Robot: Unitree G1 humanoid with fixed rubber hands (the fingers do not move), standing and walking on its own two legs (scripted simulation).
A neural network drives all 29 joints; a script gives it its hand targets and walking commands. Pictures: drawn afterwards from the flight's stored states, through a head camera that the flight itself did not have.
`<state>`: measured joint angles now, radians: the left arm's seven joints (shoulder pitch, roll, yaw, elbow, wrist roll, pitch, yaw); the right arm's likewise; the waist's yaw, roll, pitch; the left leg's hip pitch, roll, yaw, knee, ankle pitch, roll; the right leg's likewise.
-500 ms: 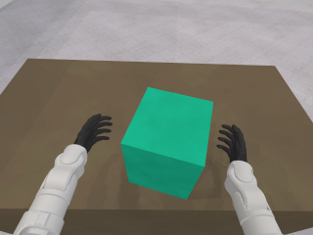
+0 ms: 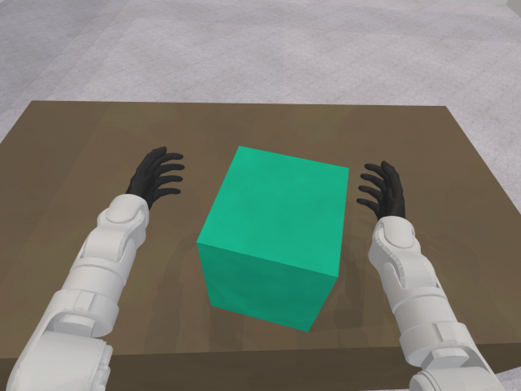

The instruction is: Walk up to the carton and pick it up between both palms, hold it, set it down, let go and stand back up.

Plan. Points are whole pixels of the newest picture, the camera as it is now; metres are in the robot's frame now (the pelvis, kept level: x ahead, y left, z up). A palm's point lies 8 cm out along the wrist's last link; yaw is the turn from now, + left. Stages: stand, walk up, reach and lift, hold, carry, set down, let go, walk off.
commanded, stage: reach and lift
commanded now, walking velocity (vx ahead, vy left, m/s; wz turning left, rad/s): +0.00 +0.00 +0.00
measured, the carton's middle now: (274, 242) +0.40 -0.01 -0.05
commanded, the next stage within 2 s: none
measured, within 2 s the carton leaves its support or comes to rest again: neither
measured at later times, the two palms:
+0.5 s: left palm (175, 224) +0.41 +0.17 +0.00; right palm (366, 249) +0.36 -0.16 +0.00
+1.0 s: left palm (175, 250) +0.39 +0.18 -0.07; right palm (352, 262) +0.36 -0.15 -0.05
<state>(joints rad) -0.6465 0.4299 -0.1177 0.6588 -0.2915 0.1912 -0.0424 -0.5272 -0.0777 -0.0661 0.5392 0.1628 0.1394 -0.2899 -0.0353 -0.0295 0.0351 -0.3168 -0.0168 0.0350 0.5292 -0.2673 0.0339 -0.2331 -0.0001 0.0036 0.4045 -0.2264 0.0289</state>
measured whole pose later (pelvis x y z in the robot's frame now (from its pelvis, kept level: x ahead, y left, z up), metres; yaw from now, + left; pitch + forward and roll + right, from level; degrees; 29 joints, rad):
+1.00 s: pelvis -0.05 +0.02 -0.07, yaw -2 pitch +23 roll -5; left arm -0.86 0.26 -0.14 1.24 -0.29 -0.31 0.03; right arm -0.79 -0.02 -0.20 1.11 0.08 -0.27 -0.24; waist -0.06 0.02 -0.18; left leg -1.06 -0.01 0.03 1.04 -0.39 0.03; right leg -0.98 0.00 0.00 0.94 -0.36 0.05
